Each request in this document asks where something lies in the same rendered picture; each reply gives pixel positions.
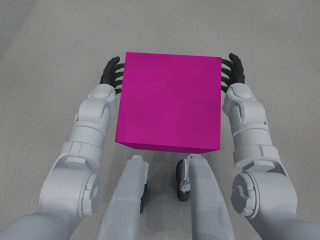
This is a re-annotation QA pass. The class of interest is right robot hand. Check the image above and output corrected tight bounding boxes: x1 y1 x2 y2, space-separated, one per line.
221 53 245 93

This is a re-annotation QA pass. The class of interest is robot left thigh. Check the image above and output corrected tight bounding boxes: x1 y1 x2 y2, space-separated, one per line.
95 159 149 240

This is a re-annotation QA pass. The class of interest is robot right upper arm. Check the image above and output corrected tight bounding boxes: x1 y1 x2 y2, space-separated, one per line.
231 171 320 240

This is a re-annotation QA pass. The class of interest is robot left upper arm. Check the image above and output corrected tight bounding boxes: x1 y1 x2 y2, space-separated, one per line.
0 167 101 240

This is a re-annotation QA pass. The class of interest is robot left forearm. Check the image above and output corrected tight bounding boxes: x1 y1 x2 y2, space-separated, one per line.
39 84 117 206

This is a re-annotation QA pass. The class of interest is robot thigh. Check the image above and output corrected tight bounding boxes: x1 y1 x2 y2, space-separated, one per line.
182 156 236 240
95 159 149 240

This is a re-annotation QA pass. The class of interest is carton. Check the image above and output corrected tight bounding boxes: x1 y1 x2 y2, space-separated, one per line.
115 52 222 154

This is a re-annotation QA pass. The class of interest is robot right forearm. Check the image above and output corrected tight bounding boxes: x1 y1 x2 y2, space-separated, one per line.
222 83 298 208

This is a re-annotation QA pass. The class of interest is left robot hand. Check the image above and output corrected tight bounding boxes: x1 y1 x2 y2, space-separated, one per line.
100 56 125 95

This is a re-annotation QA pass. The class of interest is robot right thigh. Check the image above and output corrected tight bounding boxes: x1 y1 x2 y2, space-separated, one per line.
182 156 236 240

